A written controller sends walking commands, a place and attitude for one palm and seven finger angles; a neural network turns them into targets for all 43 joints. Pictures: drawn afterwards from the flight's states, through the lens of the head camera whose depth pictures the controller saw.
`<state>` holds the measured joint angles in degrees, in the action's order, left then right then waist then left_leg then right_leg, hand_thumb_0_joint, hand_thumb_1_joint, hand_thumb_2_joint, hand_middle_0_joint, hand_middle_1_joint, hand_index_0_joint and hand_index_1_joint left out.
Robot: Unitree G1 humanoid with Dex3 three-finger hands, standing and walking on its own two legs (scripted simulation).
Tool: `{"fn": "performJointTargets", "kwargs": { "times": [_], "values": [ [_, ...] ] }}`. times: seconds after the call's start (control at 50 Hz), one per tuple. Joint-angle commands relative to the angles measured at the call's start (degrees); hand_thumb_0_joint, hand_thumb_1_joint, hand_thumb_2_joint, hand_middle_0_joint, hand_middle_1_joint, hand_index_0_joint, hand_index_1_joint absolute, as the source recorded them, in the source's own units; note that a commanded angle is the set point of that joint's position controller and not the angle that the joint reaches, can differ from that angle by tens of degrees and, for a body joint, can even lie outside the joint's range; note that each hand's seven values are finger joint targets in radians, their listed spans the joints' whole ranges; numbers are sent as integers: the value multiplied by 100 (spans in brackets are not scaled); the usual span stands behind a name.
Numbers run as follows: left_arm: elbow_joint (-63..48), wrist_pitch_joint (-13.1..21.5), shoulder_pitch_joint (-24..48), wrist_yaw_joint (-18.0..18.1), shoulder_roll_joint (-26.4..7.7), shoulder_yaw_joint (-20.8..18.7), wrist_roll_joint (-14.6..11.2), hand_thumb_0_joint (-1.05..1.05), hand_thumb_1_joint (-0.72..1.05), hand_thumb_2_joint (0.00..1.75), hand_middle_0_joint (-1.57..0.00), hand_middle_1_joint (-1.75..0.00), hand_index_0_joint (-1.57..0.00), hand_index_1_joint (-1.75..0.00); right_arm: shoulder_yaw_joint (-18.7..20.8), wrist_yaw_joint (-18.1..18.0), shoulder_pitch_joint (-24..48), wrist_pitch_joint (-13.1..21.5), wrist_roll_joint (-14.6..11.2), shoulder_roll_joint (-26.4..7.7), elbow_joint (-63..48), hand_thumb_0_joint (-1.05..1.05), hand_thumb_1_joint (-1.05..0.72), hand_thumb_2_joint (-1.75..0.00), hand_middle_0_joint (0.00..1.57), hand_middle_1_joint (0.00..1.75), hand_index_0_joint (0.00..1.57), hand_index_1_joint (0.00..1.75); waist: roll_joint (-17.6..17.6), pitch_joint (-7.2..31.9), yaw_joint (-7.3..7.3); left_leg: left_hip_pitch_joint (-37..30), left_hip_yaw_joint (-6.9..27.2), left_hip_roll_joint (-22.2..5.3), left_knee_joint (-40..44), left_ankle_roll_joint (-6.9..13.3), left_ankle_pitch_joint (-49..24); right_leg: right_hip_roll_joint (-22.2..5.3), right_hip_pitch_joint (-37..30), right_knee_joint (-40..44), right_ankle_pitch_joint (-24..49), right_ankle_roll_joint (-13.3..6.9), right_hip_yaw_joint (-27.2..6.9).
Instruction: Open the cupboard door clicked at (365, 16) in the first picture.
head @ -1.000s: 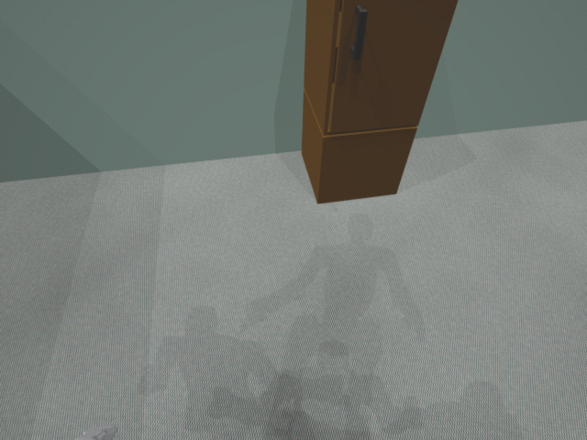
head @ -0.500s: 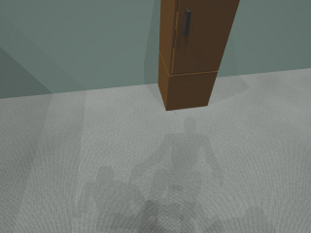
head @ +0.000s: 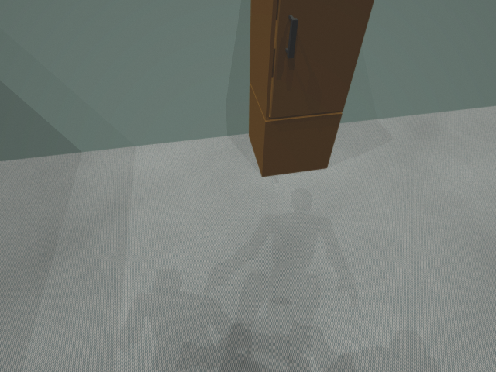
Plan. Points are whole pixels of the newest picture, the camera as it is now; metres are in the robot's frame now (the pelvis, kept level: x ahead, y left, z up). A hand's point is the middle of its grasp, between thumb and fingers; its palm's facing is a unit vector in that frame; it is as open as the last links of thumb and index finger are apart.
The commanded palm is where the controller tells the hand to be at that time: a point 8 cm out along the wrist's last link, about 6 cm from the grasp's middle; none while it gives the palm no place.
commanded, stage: look at it before walking up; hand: left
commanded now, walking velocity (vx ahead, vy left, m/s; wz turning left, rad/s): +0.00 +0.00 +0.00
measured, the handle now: (290, 36) +1.25 -0.10 +0.03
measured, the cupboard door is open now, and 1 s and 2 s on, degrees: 0 0 0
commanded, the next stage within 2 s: walk to a spot facing it in 0.44 s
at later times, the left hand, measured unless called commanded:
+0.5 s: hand out of the picture +0.07 +0.25 -0.16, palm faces -0.03 -0.94 -0.33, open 7.4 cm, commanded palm none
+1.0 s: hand out of the picture +0.06 +0.16 -0.17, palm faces -0.14 -0.95 -0.27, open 7.4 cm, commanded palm none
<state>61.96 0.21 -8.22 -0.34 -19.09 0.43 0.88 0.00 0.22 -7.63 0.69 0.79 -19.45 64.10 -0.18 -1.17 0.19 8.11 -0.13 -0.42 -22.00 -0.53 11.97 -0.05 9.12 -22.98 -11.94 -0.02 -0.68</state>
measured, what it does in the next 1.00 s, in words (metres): lifts its left foot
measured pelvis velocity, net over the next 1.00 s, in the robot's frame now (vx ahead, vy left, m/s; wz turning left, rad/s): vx -0.01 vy -0.03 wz -0.20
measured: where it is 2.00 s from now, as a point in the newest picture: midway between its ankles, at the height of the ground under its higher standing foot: outside the picture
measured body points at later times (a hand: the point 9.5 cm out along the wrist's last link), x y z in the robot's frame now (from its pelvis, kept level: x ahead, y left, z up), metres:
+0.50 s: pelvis +0.00 +0.00 +0.00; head +0.01 +0.00 +0.45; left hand +0.08 +0.30 -0.13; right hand +0.08 -0.30 -0.13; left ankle +0.00 +0.13 -0.74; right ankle +0.01 -0.12 -0.74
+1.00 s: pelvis -0.01 -0.03 -0.02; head +0.02 -0.06 +0.43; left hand +0.07 +0.21 -0.15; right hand +0.02 -0.29 -0.18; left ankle -0.01 +0.12 -0.69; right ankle +0.00 -0.10 -0.74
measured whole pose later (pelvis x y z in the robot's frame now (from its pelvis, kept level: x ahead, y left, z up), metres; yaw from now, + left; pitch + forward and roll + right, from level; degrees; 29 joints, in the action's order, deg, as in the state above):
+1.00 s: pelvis -0.01 -0.03 -0.02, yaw -11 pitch -1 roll +1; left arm 53.4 -1.9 -15.0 -0.3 -10.8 -2.0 1.4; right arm 2.9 -0.9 -8.9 -3.3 0.9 -13.4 56.6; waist -2.3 -5.2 -1.8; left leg 23.4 -2.0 -3.2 -59.1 -2.7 26.4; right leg 2.5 18.7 -37.8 -18.3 -4.7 1.5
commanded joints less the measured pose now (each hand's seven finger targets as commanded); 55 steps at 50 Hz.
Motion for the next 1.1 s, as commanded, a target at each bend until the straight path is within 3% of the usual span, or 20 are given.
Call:
{"fn": "performJointTargets", "kwargs": {
  "times": [0.0, 0.18, 0.54, 0.56, 0.62, 0.66, 0.72, 0.76, 0.78, 0.8, 0.84, 0.86, 0.88, 0.9, 0.92, 0.94, 0.96, 1.0, 1.04, 1.08],
  "values": [
    [-389, 126, 250, 94, -1217, -236, -18, 0, 90, 90, -20, -30, -20, -30, 210, -80, 312, 128, -26, -1157, -376, 0, -90, -90, 20, 30, 20, 30, 60, 137, -35, 62, 543, -604, 407, 208, -360, -662, 125, 498, 195, -172, -622],
    [-370, 144, 205, 96, -1222, -233, -16, 0, 90, 90, -20, -30, -20, -30, 210, -82, 305, 135, -39, -1157, -380, 0, -90, -90, 20, 30, 20, 30, 51, 302, -24, -48, 538, -625, 356, 208, -607, -668, 15, 453, 559, -181, -623],
    [-339, 129, 235, 90, -1244, -230, -16, 0, 90, 90, -20, -30, -20, -30, 220, -99, 398, 141, -37, -1209, -379, 0, -90, -90, 20, 30, 20, 30, 3, 266, -30, -201, 470, -673, 404, 200, -781, -652, 20, 432, 855, -167, -609],
    [-369, 98, 242, 86, -1211, -245, -11, 0, 90, 90, -20, -30, -20, -30, 228, -113, 357, 133, -29, -1169, -390, 0, -90, -90, 20, 30, 20, 30, 13, 233, -19, -219, 414, -686, 315, 191, -842, -630, 95, 354, 1005, -173, -635],
    [-435, -92, -117, 116, -592, -185, -11, 0, 90, 90, -20, -30, -20, -30, 166, -153, -49, 9, -15, -512, -454, 0, -90, -90, 20, 30, 20, 30, 58, 302, 18, -246, 117, -735, -49, 91, -960, -571, 369, -65, 1425, -111, -722],
    [-596, -168, -206, 107, -587, -234, 1, 0, 90, 90, -20, -30, -20, -30, 244, -191, -139, -46, -11, -582, -601, 0, -90, -90, 20, 30, 20, 30, -58, 264, 29, -271, 95, -868, -159, 138, -1070, -431, 664, -454, 1520, -98, -688],
    [-844, -238, -302, 57, -463, -302, 20, 0, 90, 90, -20, -30, -20, -30, 384, -218, -115, -87, -1, -711, -870, 0, -90, -90, 20, 30, 20, 30, -544, 234, 12, -207, 344, -1373, -47, 456, -1142, -106, 1152, -1412, 771, 2, -389],
    [-1007, -291, -340, 31, -306, -346, 26, 0, 90, 90, -20, -30, -20, -30, 442, -205, -88, -68, 11, -723, -1002, 0, -90, -90, 20, 30, 20, 30, -1033, 109, 6, 21, 554, -1943, 157, 912, -1699, 6, 1408, -2532, -1316, 96, -21],
    [-1081, -303, -344, 25, -260, -376, 22, 0, 90, 90, -20, -30, -20, -30, 456, -207, -79, -61, 19, -702, -1092, 0, -90, -90, 20, 30, 20, 30, -999, 110, -4, 121, 587, -2098, 129, 1065, -1943, -96, 1395, -2794, -1725, 88, -34],
    [-1123, -304, -443, 7, -190, -413, 22, 0, 90, 90, -20, -30, -20, -30, 473, -214, 50, -56, 48, -685, -1152, 0, -90, -90, 20, 30, 20, 30, -923, 50, -121, 299, 403, -2103, -48, 1017, -2150, -214, 1205, -2622, -1713, 57, -37],
    [-1043, -255, -988, -29, -112, -459, 34, 0, 90, 90, -20, -30, -20, -30, 504, -204, 223, -84, 53, -648, -1236, 0, -90, -90, 20, 30, 20, 30, -715, 176, -360, 557, -170, -1752, -850, 618, -1832, -189, 485, -1608, -790, 66, 225],
    [-986, -179, -1303, -23, -303, -513, 61, 0, 90, 90, -20, -30, -20, -30, 507, -189, 192, -121, 19, -536, -1278, 0, -90, -90, 20, 30, 20, 30, -98, 225, -484, 929, -577, -1322, -1922, 219, -1031, -382, 6, -568, 421, 18, -58],
    [-1038, -69, -1351, 73, -985, -647, 131, 0, 90, 90, -20, -30, -20, -30, 424, -147, -58, -155, -21, -15, -1447, 0, -90, -90, 20, 30, 20, 30, 2094, 182, -370, 2369, -962, -355, -3437, -258, 1591, -1808, -449, 332, 2096, -450, -2416],
    [-1067, -93, -1546, 130, -921, -625, 19, 0, 90, 90, -20, -30, -20, -30, 421, -184, 236, -203, -33, -125, -1552, 0, -90, -90, 20, 30, 20, 30, 1623, 252, -547, 2249, -98, -239, -4032, -209, 2162, -2094, 66, 644, 2286, -972, -2862],
    [-1138, -122, -1271, 148, -840, -630, 33, 0, 90, 90, -20, -30, -20, -30, 446, -183, 404, -222, -43, -56, -1538, 0, -90, -90, 20, 30, 20, 30, 1332, 6, -438, 2341, 167, -290, -4436, -178, 1929, -1908, 450, 749, 1340, -1122, -2965],
    [-1229, -119, -904, 151, -665, -608, 35, 0, 90, 90, -20, -30, -20, -30, 453, -168, 328, -213, -23, -97, -1489, 0, -90, -90, 20, 30, 20, 30, 1066, -131, -275, 2436, 285, -360, -4549, -184, 1512, -1687, 527, 718, 885, -1172, -2756],
    [-1307, -106, -709, 143, -528, -580, 20, 0, 90, 90, -20, -30, -20, -30, 465, -146, 186, -206, 1, -70, -1402, 0, -90, -90, 20, 30, 20, 30, 746, -47, -158, 2359, 252, -409, -4504, -228, 1131, -1447, 466, 626, 885, -1091, -2339],
    [-1346, -72, -668, 147, -429, -577, 15, 0, 90, 90, -20, -30, -20, -30, 452, -137, -36, -206, 14, 54, -1287, 0, -90, -90, 20, 30, 20, 30, 528, 301, -97, 2140, 143, -386, -4255, -299, 859, -1213, 283, 499, 1118, -955, -1997],
    [-1252, -47, -909, 120, -374, -608, 4, 0, 90, 90, -20, -30, -20, -30, 436, -133, -104, -212, 45, 79, -1263, 0, -90, -90, 20, 30, 20, 30, 626, 508, -173, 2237, 79, -350, -4059, -339, 793, -1070, -78, 618, 482, -915, -2031],
    [-1173, -20, -1119, 90, -347, -627, 8, 0, 90, 90, -20, -30, -20, -30, 452, -111, 21, -184, 63, 71, -1325, 0, -90, -90, 20, 30, 20, 30, 582, 396, -261, 2429, 78, -357, -3919, -360, 763, -1042, -195, 811, -321, -921, -2263]
  ]
}}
